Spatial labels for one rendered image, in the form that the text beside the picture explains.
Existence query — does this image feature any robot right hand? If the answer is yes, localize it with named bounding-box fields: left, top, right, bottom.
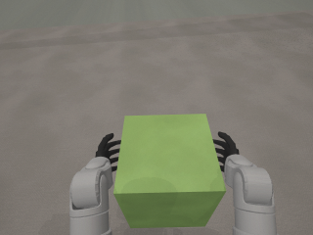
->
left=213, top=131, right=240, bottom=172

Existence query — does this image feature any robot left hand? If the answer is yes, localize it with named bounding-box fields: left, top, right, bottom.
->
left=95, top=133, right=121, bottom=172

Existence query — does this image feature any carton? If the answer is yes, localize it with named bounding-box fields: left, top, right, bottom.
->
left=113, top=114, right=227, bottom=228

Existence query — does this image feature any right robot forearm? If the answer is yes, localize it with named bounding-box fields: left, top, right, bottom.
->
left=224, top=154, right=279, bottom=235

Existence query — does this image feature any left robot forearm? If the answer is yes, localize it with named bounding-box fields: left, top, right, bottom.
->
left=69, top=157, right=113, bottom=235

